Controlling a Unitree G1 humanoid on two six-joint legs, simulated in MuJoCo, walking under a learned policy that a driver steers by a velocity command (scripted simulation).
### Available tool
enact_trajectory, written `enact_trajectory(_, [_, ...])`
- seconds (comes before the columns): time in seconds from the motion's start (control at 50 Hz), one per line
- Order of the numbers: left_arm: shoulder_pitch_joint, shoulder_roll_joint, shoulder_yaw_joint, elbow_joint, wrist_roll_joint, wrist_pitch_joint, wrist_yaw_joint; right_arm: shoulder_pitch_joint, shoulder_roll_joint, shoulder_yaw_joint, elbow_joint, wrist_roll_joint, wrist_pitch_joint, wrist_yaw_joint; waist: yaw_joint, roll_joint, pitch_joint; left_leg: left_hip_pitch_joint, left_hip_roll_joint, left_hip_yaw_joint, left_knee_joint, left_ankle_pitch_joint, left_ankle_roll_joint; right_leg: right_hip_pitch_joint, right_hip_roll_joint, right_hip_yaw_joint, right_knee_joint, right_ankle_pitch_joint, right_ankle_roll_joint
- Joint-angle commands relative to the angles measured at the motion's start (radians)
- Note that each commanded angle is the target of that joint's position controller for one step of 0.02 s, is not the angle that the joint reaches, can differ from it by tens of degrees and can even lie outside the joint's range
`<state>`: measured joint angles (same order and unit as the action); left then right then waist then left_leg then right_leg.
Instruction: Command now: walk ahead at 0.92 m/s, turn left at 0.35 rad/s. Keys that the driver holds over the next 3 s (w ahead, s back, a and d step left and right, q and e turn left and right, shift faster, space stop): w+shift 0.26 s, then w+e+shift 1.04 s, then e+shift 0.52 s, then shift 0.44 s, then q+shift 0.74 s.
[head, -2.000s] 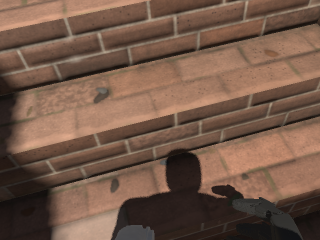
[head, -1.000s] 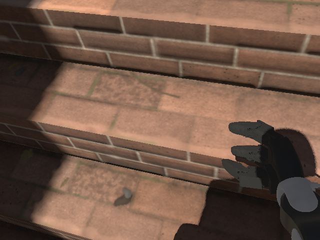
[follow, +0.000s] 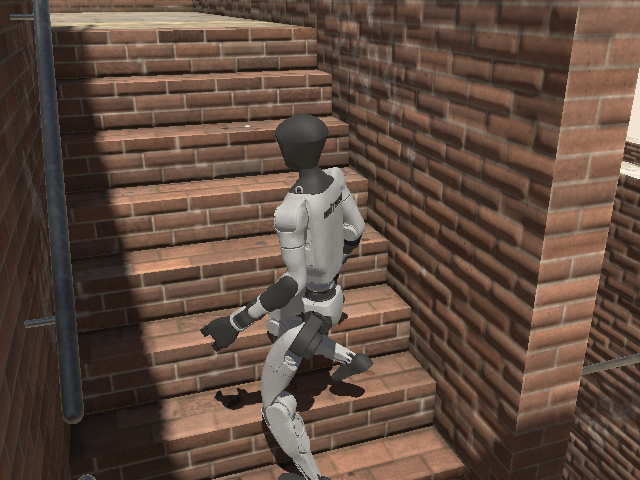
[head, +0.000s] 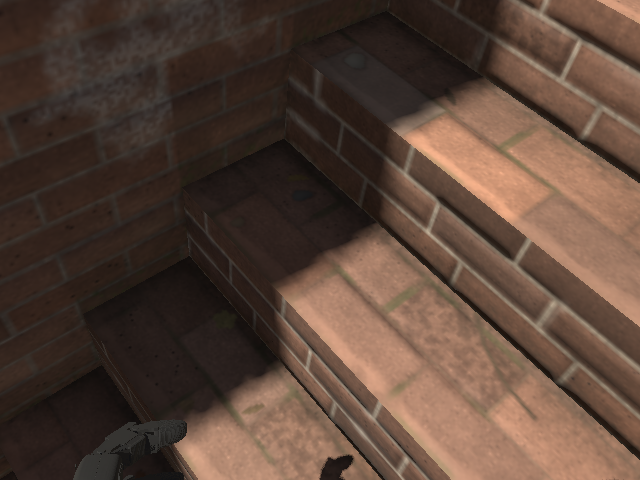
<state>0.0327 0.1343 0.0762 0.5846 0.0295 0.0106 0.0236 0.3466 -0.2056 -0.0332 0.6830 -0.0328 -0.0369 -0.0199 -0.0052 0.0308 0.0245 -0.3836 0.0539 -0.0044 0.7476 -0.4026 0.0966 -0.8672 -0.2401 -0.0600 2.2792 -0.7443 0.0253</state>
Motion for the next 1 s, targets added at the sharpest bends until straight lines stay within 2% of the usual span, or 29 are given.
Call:
enact_trajectory(0.02, [-0.183, -0.128, -0.079, -0.154, 0.008, -0.039, -0.042, 0.336, -0.219, -0.064, 0.073, 0.002, -0.014, -0.077, -0.135, 0.194, -0.348, 0.567, 0.141, -0.678, -0.375, 0.424, -0.118, -0.417, 0.161, -0.009, 0.193, 0.188, 0.004])
enact_trajectory(0.06, [-0.124, -0.106, -0.080, -0.121, 0.024, -0.007, -0.021, 0.176, -0.221, -0.081, 0.062, -0.004, -0.054, -0.065, -0.039, -0.020, -0.274, 0.526, 0.217, -0.771, -0.484, 0.005, -0.075, -0.460, 0.151, 0.023, 0.160, 0.369, -0.015])
enact_trajectory(0.08, [-0.157, -0.093, -0.081, -0.098, 0.042, -0.003, -0.024, 0.179, -0.126, -0.061, 0.098, 0.007, -0.068, -0.057, -0.035, -0.089, -0.220, 0.527, 0.215, -0.716, -0.478, -0.067, -0.052, -0.510, 0.151, 0.045, 0.127, 0.501, -0.050])
enact_trajectory(0.12, [-0.232, -0.122, -0.103, -0.063, 0.064, -0.007, -0.011, 0.281, -0.023, -0.042, 0.196, 0.015, -0.089, -0.045, -0.059, -0.056, -0.149, 0.556, 0.208, -0.611, -0.434, -0.026, -0.013, -0.663, 0.165, 0.059, 0.156, 0.562, -0.102])
enact_trajectory(0.16, [-0.277, -0.171, -0.128, -0.049, 0.026, -0.013, -0.006, 0.375, 0.061, -0.022, 0.263, 0.002, -0.100, -0.029, -0.066, -0.055, -0.129, 0.543, 0.200, -0.572, -0.432, -0.083, 0.022, -0.736, 0.192, 0.047, 0.198, 0.539, -0.127])
enact_trajectory(0.22, [-0.360, -0.237, -0.160, -0.057, -0.004, -0.015, -0.013, 0.382, 0.084, -0.008, 0.321, -0.018, -0.088, -0.022, -0.052, -0.049, -0.002, 0.371, 0.178, -0.510, -0.490, -0.156, 0.004, -0.761, 0.202, 0.038, 0.212, 0.502, -0.142])
enact_trajectory(0.26, [-0.403, -0.186, -0.163, -0.064, -0.007, -0.003, -0.010, 0.326, 0.086, 0.012, 0.328, -0.008, -0.068, -0.012, -0.044, -0.009, 0.118, 0.104, 0.101, -0.416, -0.608, -0.138, -0.022, -0.589, 0.221, -0.041, -0.064, 0.509, -0.115])
enact_trajectory(0.3, [-0.374, -0.122, -0.142, -0.019, -0.028, -0.010, -0.001, 0.366, 0.053, 0.013, 0.357, 0.011, -0.054, -0.021, -0.079, 0.128, 0.177, 0.063, 0.101, -0.328, -0.726, 0.175, -0.014, -0.443, 0.229, -0.120, -0.263, 0.401, -0.103])
enact_trajectory(0.34, [-0.308, -0.125, -0.128, 0.018, -0.034, 0.004, 0.019, 0.404, -0.013, -0.003, 0.403, 0.006, -0.040, -0.028, -0.080, 0.123, 0.105, 0.231, 0.117, -0.229, -0.657, 0.656, -0.029, -0.422, 0.235, -0.187, -0.282, 0.340, -0.119])
enact_trajectory(0.38, [-0.282, -0.149, -0.124, 0.022, -0.021, 0.009, 0.025, 0.430, 0.015, 0.003, 0.437, -0.008, -0.043, -0.021, -0.059, 0.089, -0.023, 0.440, 0.124, -0.056, -0.504, 1.240, -0.052, -0.412, 0.267, -0.229, -0.255, 0.277, -0.162])
enact_trajectory(0.42, [-0.260, -0.113, -0.126, 0.050, -0.064, 0.010, 0.027, 0.321, -0.014, -0.004, 0.404, -0.001, -0.054, -0.041, -0.012, 0.132, -0.050, 0.342, 0.124, 0.095, -0.442, 1.858, -0.085, -0.128, 0.329, -0.278, -0.538, 0.135, -0.205])
enact_trajectory(0.46, [-0.157, -0.007, -0.102, 0.085, -0.066, 0.031, 0.021, 0.274, -0.104, -0.017, 0.366, 0.008, -0.066, -0.068, 0.055, 0.165, -0.085, 0.267, 0.187, 0.064, -0.333, 2.276, -0.052, 0.169, 0.394, -0.277, -0.785, -0.105, -0.204])
enact_trajectory(0.5, [0.073, 0.090, -0.070, 0.152, -0.052, 0.044, 0.016, 0.158, -0.201, -0.047, 0.264, 0.061, -0.047, -0.106, 0.176, 0.180, -0.154, 0.269, 0.244, 0.070, 0.094, 2.595, -0.073, 0.325, 0.464, -0.178, -0.979, -0.200, -0.267])
enact_trajectory(0.52, [0.202, 0.140, -0.053, 0.134, -0.017, 0.028, 0.027, -0.022, -0.240, -0.071, 0.178, 0.066, -0.049, -0.100, 0.279, 0.072, -0.186, 0.225, 0.201, 0.031, 0.434, 2.191, -0.137, 0.402, 0.365, 0.017, -1.268, -0.013, -0.332])
enact_trajectory(0.54, [0.180, 0.089, -0.049, 0.222, -0.071, 0.018, 0.054, -0.354, -0.152, -0.056, 0.027, 0.036, -0.037, -0.070, 0.324, -0.364, -0.098, -0.462, -0.135, 0.033, 0.980, 0.427, -0.214, 0.664, 0.261, 0.464, -1.568, 0.390, -0.484])
enact_trajectory(0.56, [0.013, 0.076, -0.075, 0.197, -0.049, 0.003, 0.075, -0.419, -0.023, -0.005, -0.125, -0.035, -0.045, -0.033, 0.135, -0.343, 0.007, -0.505, -0.159, -0.218, 1.345, 0.090, -0.214, 0.289, 0.185, 0.908, -1.760, 0.193, -0.534])
enact_trajectory(0.58, [-0.039, 0.026, -0.082, 0.162, -0.048, -0.021, 0.091, -0.370, 0.040, 0.020, -0.173, -0.062, -0.043, -0.001, 0.067, -0.110, 0.066, -0.544, -0.126, -0.338, 1.415, 0.053, -0.171, 0.156, 0.148, 0.910, -1.726, 0.059, -0.517])
enact_trajectory(0.6, [-0.062, 0.032, -0.080, 0.150, -0.005, -0.048, 0.096, -0.295, 0.086, 0.034, -0.201, -0.059, -0.037, 0.009, -0.016, 0.041, 0.119, -0.567, -0.099, -0.367, 1.376, -0.043, -0.129, 0.079, 0.123, 0.841, -1.687, 0.143, -0.448])
enact_trajectory(0.64, [-0.042, 0.135, -0.059, 0.140, 0.067, -0.100, 0.101, -0.138, 0.067, 0.042, -0.187, -0.069, -0.023, 0.000, -0.116, 0.192, 0.031, -0.499, -0.093, -0.239, 1.254, 0.021, -0.106, 0.107, 0.161, 0.649, -1.675, 0.318, -0.346])
enact_trajectory(0.68, [0.030, 0.191, -0.044, 0.164, 0.043, -0.125, 0.084, -0.198, 0.038, 0.047, -0.226, -0.068, -0.012, -0.014, -0.106, 0.143, 0.041, -0.523, -0.094, -0.062, 1.175, 0.066, -0.134, 0.162, 0.234, 0.515, -1.713, 0.618, -0.336])
enact_trajectory(0.74, [0.264, 0.237, -0.003, 0.219, -0.004, -0.124, 0.089, -0.571, 0.011, 0.087, -0.435, -0.069, -0.040, -0.036, 0.047, 0.014, 0.122, -0.649, 0.011, -0.111, 0.779, -0.230, -0.110, 0.308, 0.257, 0.519, -1.744, 0.698, -0.278])
enact_trajectory(0.78, [0.288, 0.243, 0.003, 0.185, -0.008, -0.076, 0.106, -0.429, 0.057, 0.122, -0.389, 0.027, -0.066, 0.002, 0.048, 0.145, -0.125, 0.111, -0.117, 0.174, 0.045, -0.047, -0.165, 0.240, 0.330, 0.371, -1.843, 0.953, -0.287])
enact_trajectory(0.8, [0.203, 0.248, -0.001, 0.148, 0.035, -0.106, 0.100, -0.190, -0.025, 0.081, -0.309, 0.086, -0.072, -0.008, -0.082, 0.021, -0.210, 0.248, -0.021, 0.032, -0.185, 0.254, -0.108, 0.379, 0.309, 0.373, -1.590, 1.278, -0.253])
enact_trajectory(0.82, [0.024, 0.292, 0.008, 0.090, 0.025, -0.134, 0.071, 0.176, -0.131, 0.023, -0.190, 0.098, -0.062, -0.032, -0.344, -0.030, -0.431, 0.548, 0.000, 0.052, -0.355, 0.599, -0.039, 0.449, 0.311, 0.312, -1.209, 1.397, -0.196])
enact_trajectory(0.84, [-0.097, 0.153, -0.006, 0.077, 0.017, -0.171, 0.017, 0.354, -0.163, -0.017, -0.042, 0.055, -0.059, -0.046, -0.382, 0.170, -0.442, 0.871, 0.071, 0.044, -0.246, 0.905, -0.001, 0.113, 0.440, 0.195, -0.714, 0.437, -0.128])
enact_trajectory(0.86, [-0.080, 0.104, -0.011, -0.018, -0.047, -0.151, 0.021, 0.233, -0.215, -0.042, -0.082, -0.025, -0.059, -0.054, -0.226, 0.130, -0.414, 0.879, 0.265, -0.256, -0.089, 1.519, 0.001, -0.155, 0.435, 0.207, -0.250, 0.263, -0.073])
enact_trajectory(0.88, [0.066, 0.119, -0.017, -0.046, -0.073, -0.120, 0.034, 0.070, -0.222, -0.063, -0.141, -0.074, -0.087, -0.057, -0.122, 0.067, -0.569, 0.896, 0.408, -0.434, -0.171, 1.040, 0.065, -0.236, 0.378, 0.205, -0.112, 0.279, -0.061])
enact_trajectory(0.94, [-0.040, 0.054, -0.035, -0.087, 0.050, -0.063, -0.008, -0.093, -0.123, -0.038, -0.041, -0.013, -0.173, -0.046, -0.022, -0.120, -0.216, 0.420, 0.349, -0.369, -0.440, 0.278, 0.024, -0.324, 0.292, 0.165, 0.068, 0.528, -0.095])
enact_trajectory(1.0, [-0.123, 0.008, -0.049, -0.123, 0.053, -0.016, -0.026, -0.137, -0.080, -0.013, 0.107, -0.025, -0.171, -0.019, 0.054, -0.061, -0.085, 0.288, 0.323, -0.075, -0.476, 0.675, 0.028, -0.428, 0.271, 0.207, 0.264, 0.521, -0.153])
